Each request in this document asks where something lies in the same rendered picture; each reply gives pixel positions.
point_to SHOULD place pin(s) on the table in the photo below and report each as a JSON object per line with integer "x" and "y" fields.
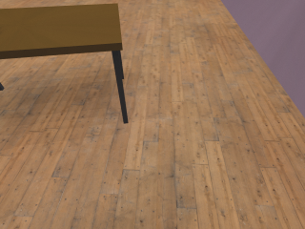
{"x": 59, "y": 30}

